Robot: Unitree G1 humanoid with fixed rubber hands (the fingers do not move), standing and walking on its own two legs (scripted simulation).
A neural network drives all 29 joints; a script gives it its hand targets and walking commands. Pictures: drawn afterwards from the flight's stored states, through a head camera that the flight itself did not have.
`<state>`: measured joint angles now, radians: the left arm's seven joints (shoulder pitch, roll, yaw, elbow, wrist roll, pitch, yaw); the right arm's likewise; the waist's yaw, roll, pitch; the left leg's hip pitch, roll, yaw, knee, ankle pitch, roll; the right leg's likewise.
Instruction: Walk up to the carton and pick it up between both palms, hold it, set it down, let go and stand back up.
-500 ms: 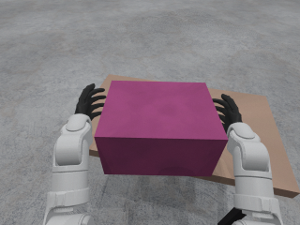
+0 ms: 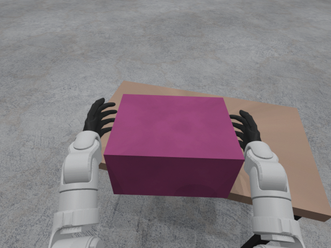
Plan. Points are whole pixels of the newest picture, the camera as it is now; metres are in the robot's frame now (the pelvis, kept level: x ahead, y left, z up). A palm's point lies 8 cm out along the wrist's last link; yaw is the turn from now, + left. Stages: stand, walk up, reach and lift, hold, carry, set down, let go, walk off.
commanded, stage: set down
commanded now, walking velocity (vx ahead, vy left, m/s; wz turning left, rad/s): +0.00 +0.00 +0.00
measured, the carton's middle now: (171, 142) +0.37 +0.02 +0.08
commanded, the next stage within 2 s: none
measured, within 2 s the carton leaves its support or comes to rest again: neither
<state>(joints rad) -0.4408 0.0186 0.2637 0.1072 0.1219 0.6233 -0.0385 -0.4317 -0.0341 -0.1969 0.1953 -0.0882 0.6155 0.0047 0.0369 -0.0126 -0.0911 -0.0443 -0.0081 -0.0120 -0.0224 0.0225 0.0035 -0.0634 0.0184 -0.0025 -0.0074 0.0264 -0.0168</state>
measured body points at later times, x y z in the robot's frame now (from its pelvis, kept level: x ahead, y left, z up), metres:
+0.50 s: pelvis +0.01 +0.01 +0.00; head +0.02 +0.01 +0.45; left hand +0.38 +0.21 +0.10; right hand +0.39 -0.16 +0.08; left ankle +0.00 +0.12 -0.76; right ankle +0.01 -0.11 -0.76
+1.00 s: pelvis +0.04 +0.00 +0.00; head +0.06 +0.01 +0.45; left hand +0.41 +0.20 +0.08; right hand +0.42 -0.16 +0.06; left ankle +0.00 +0.12 -0.76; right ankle +0.01 -0.11 -0.76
